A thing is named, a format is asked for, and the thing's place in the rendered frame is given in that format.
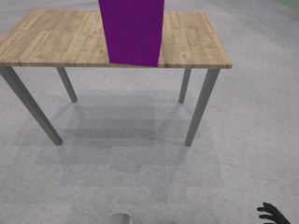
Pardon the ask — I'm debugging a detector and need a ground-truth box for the carton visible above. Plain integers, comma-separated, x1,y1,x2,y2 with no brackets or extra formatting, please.
98,0,164,67

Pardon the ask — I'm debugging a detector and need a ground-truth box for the table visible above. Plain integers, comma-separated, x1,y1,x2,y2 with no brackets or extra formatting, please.
0,9,233,147

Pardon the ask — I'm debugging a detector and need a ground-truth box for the right robot hand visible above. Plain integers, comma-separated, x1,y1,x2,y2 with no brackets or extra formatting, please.
257,202,291,224

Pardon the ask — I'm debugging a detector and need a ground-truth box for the left robot thigh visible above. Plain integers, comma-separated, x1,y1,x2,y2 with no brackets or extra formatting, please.
104,213,134,224

